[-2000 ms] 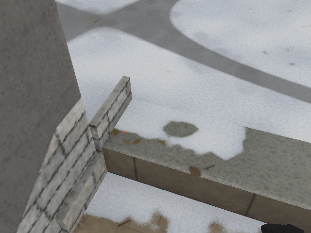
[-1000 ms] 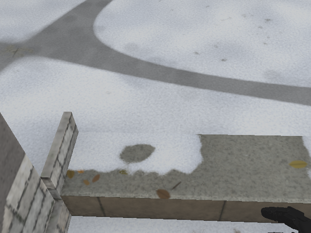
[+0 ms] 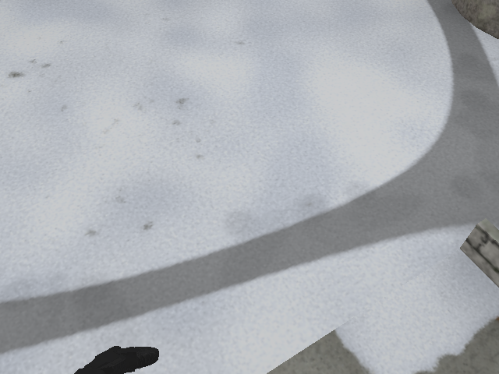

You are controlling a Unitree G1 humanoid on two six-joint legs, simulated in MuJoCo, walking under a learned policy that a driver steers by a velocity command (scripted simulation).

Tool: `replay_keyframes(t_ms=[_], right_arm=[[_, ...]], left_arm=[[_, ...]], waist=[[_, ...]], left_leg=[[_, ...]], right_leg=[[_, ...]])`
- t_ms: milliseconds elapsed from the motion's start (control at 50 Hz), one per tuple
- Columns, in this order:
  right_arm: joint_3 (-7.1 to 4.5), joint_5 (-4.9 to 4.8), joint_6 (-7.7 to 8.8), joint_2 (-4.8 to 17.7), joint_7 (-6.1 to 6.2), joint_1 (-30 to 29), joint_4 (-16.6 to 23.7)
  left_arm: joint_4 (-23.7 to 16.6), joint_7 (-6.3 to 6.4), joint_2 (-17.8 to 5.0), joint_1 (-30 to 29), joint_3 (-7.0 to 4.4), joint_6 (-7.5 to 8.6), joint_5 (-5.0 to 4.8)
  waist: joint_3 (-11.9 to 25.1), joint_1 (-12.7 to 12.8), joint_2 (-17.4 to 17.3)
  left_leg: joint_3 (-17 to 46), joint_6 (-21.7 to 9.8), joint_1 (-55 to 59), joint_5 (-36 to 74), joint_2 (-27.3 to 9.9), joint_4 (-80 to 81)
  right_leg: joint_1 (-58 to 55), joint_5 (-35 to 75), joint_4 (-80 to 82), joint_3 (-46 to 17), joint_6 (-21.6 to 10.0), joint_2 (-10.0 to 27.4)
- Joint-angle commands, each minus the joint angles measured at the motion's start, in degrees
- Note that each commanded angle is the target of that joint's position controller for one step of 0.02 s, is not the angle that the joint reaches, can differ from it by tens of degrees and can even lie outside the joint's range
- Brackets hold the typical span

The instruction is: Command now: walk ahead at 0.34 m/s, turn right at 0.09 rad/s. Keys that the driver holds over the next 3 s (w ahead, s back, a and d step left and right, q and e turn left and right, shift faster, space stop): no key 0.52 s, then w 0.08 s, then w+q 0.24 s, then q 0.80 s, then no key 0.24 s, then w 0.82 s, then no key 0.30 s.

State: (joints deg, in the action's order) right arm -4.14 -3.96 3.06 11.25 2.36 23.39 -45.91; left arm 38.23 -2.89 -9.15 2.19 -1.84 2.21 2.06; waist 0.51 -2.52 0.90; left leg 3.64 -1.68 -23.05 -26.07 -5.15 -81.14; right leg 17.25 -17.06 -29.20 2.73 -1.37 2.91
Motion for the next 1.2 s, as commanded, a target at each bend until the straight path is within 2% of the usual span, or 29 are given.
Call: replay_keyframes(t_ms=[20,60,100,140,180,220,240,260,280,300,320,360,420,460,520,560,620,680,740,760,780,800,840,900,960,1000,1120,1160,1200], right_arm=[[-0.89,0.31,1.89,1.6,-0.14,-17.3,11.9],[2.2,3.58,0.68,-6.1,0.23,-20.6,13.3],[3.92,4.75,-1.12,-4.0,-0.03,-20.7,18.4],[3.24,5.0,-2.49,-1.1,0.49,-20.3,19.3],[4.43,5.71,-3.63,-2.5,0.1,-8.6,15.9],[2.96,4.38,-3.38,1.5,0.59,4.6,10.0],[1.79,5.56,-2.7,2.8,0.19,9.6,7.3],[0.85,6.99,-2.38,5.7,-0.04,9.6,6.3],[-0.82,6.93,-1.79,15.6,0.35,2.0,6.7],[-0.71,4.47,-2.13,13.7,-0.35,-8.4,9.9],[-0.15,4.14,-1.98,10.3,-0.87,-16.9,10.8],[1.22,4.8,-0.83,3.3,-0.74,-16.5,5.0],[1.92,5.23,1.33,-0.3,-0.46,-10.1,-0.5],[1.43,5.62,1.98,2.8,-0.5,-7.8,-0.9],[2.46,5.94,1.62,2.4,0.8,-9.0,2.3],[1.77,5.19,1.11,4.3,0.83,-4.9,1.5],[0.39,4.32,0.76,6.6,0.05,-3.5,2.0],[-0.24,4.48,0.48,7.9,-0.39,-4.1,1.7],[-0.27,3.47,-0.18,6.3,-1.24,-7.9,2.8],[0.29,2.91,0.4,3.9,-1.52,-10.3,4.1],[1.4,1.79,1.23,-0.4,-2.05,-11.7,6.1],[0.4,4.24,1.85,4.2,-1.94,-13.4,5.9],[-1.0,4.64,1.76,6.7,-2.83,-11.1,5.1],[-0.85,5.7,-0.32,4.6,-3.26,-8.7,3.7],[-0.61,5.7,-1.54,3.9,-2.7,-12.6,6.1],[-0.38,5.07,-2.25,3.8,-2.97,-16.1,8.2],[0.26,6.13,-3.47,4.5,-6.53,-18.5,11.0],[-0.64,6.61,-3.11,6.5,-6.67,-13.6,10.4],[-2.29,8.35,-1.32,11.1,-5.35,-1.1,7.4]], left_arm=[[6.4,2.83,-17.7,24.2,-6.33,-1.25,1.16],[11.5,2.57,-5.3,24.3,-1.89,0.01,1.42],[10.6,1.54,-2.5,13.9,0.26,1.24,-0.06],[10.2,1.38,-5.6,7.1,0.28,2.98,0.68],[11.1,1.54,-8.9,4.2,-0.22,4.56,-1.54],[9.9,1.42,-18.8,5.2,-3.42,5.53,-2.64],[10.1,2.17,-19.9,5.9,-4.13,5.29,-3.97],[10.7,2.46,-18.7,10.6,-4.24,4.57,-4.86],[8.1,0.86,-6.9,19.0,-1.73,3.16,-3.83],[10.5,-0.24,-4.3,30.9,-1.58,2.02,-1.05],[7.3,-0.27,-4.3,27.4,-1.83,0.39,0.19],[2.9,2.24,-3.4,17.4,-0.86,-1.23,2.94],[1.7,3.99,-1.0,16.9,0.38,-2.28,0.32],[2.2,4.6,-2.8,18.7,-0.11,-2.86,-0.85],[1.8,5.19,-2.2,12.9,0.5,-3.51,-1.96],[2.3,4.71,-1.7,12.8,0.5,-3.08,-1.21],[0.6,3.27,-2.7,8.8,-0.27,-2.62,-0.22],[0.9,2.39,-3.1,9.1,-0.9,-1.55,-0.5],[3.0,2.38,-2.1,17.2,-1.16,0.38,-0.38],[3.4,3.33,-5.4,21.5,-1.96,1.36,0.14],[2.2,4.04,-11.8,23.8,-3.36,2.01,0.55],[2.5,4.56,-11.8,22.4,-4.11,2.34,0.6],[1.8,4.29,-6.6,18.3,-2.68,3.38,-0.11],[1.5,5.17,-6.1,16.6,-2.13,3.85,-0.85],[3.5,4.66,-7.3,19.9,-2.03,3.68,-0.61],[4.2,4.64,-8.6,20.3,-2.23,3.3,-0.58],[3.9,5.27,-12.0,18.5,-3.68,2.42,-1.23],[4.4,5.7,-13.2,19.1,-4.2,1.69,-1.6],[3.6,5.63,-12.8,18.4,-3.86,1.41,-2.31]], waist=[[16.6,14.0,9.3],[3.1,7.5,13.6],[-3.6,-3.3,11.7],[-7.1,-6.0,10.3],[-6.5,-11.5,9.8],[6.8,-13.8,14.4],[9.8,-16.8,10.5],[9.7,-16.2,3.4],[11.7,-4.1,-29.4],[24.4,1.5,-24.5],[19.7,6.8,-14.8],[2.0,6.1,-1.5],[-1.7,7.0,-2.3],[1.3,7.2,-1.8],[4.7,3.7,-5.5],[7.1,1.7,-9.4],[2.8,-0.4,-9.6],[0.1,0.9,-5.9],[-2.0,6.3,-3.0],[-1.4,8.7,1.6],[1.6,9.3,12.8],[-3.9,8.3,9.2],[-4.0,4.0,3.2],[-3.0,2.5,2.7],[-1.7,3.3,3.5],[-3.5,3.8,4.9],[-2.5,4.5,7.3],[0.3,3.2,7.3],[8.4,-3.0,-0.3]], left_leg=[[-0.1,-1.5,-55.2,-5.2,8.9,-49.9],[1.0,-4.4,-62.0,-8.3,8.9,-61.7],[-1.9,-4.0,-47.3,-8.4,5.2,-38.0],[-7.3,-2.9,-34.1,-2.6,7.5,-24.4],[-13.8,-4.7,-9.6,5.1,6.9,-4.4],[-13.3,-4.8,6.7,7.2,9.9,5.0],[-11.1,-4.8,11.2,9.0,10.9,15.8],[-0.1,-6.5,10.4,11.5,12.3,31.6],[27.3,-13.4,10.4,48.6,-4.6,48.7],[44.8,-17.6,9.4,37.5,-8.6,57.1],[40.9,-16.1,0.2,10.7,-8.0,58.2],[29.0,-12.3,-9.2,-2.0,-5.8,54.2],[13.2,-11.3,-10.8,17.6,-2.6,51.1],[8.6,-12.4,-5.2,35.7,-2.8,53.4],[5.2,-10.0,3.1,45.2,-3.1,60.5],[6.1,-9.7,7.1,32.0,-2.8,63.4],[10.9,-11.2,5.6,1.2,-3.8,70.5],[13.9,-12.8,2.7,-5.8,-4.4,71.7],[13.2,-11.5,-7.1,-10.2,-1.0,65.8],[10.0,-8.6,-16.7,-8.6,2.4,57.6],[-1.0,-5.4,-24.7,-4.2,9.9,42.4],[-0.8,-5.1,-25.9,-1.3,7.6,35.8],[1.9,-3.8,-21.4,5.2,4.9,29.9],[-1.1,-0.1,-19.5,11.1,4.8,22.3],[-3.3,2.4,-19.9,13.2,4.0,18.6],[-3.8,3.0,-21.3,15.4,3.3,21.9],[-10.0,-0.4,-7.7,16.6,5.2,41.8],[-11.5,-2.9,-0.8,13.4,8.2,46.2],[-5.5,-6.2,18.7,28.8,7.4,56.2]], right_leg=[[-51.6,67.7,-0.4,-13.8,-12.3,21.0],[-33.8,55.0,4.3,-8.7,-10.1,18.0],[-6.6,34.7,17.8,0.2,-5.0,14.3],[7.3,45.5,26.9,9.6,-4.3,10.1],[16.7,64.7,28.3,13.9,-5.4,5.1],[2.5,93.9,17.0,11.1,-6.8,8.7],[-5.4,96.8,3.4,8.2,-5.5,9.8],[-8.7,80.4,-17.8,3.4,-3.6,6.9],[1.9,-1.0,-50.9,3.4,1.1,-10.5],[2.5,-0.4,-74.2,-17.7,-0.1,-15.0],[5.8,3.6,-78.9,-16.7,-0.5,-12.4],[17.7,3.7,-73.2,-11.6,-2.5,-7.1],[20.0,0.3,-66.5,-9.2,-2.7,-5.7],[18.4,-1.8,-59.0,-6.5,-1.4,-6.5],[12.7,-5.5,-32.6,-1.8,1.2,-4.0],[9.6,-2.1,-25.5,-1.4,1.2,-3.8],[7.7,-1.7,-16.4,0.2,1.3,-4.4],[1.6,-4.1,-8.9,0.6,0.9,-5.7],[-14.2,-2.1,7.6,-0.9,-3.2,-5.6],[-24.4,-7.6,12.8,-9.9,-4.9,2.3],[-29.9,-25.4,21.6,-29.3,-9.3,16.7],[-21.2,-26.1,26.1,-36.2,-12.6,22.0],[-17.5,-17.3,25.2,-27.3,-11.2,17.6],[-16.2,10.7,21.6,-10.3,-7.6,11.1],[-16.6,36.6,16.6,-2.0,-7.9,10.5],[-16.9,40.6,15.7,0.8,-7.7,10.4],[-15.8,46.0,9.3,7.0,-5.4,10.0],[-16.1,50.9,0.2,8.0,-4.3,10.0],[-6.4,33.6,-22.1,9.2,-0.9,6.3]])
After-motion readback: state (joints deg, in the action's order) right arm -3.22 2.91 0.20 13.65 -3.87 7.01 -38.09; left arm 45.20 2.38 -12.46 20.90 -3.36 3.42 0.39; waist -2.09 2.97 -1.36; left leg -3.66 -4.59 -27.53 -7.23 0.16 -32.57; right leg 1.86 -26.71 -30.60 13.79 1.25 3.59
